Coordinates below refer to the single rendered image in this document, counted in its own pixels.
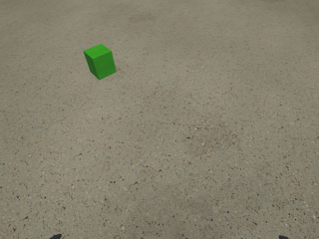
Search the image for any carton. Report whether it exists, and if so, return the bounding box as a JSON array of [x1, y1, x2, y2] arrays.
[[83, 44, 116, 80]]

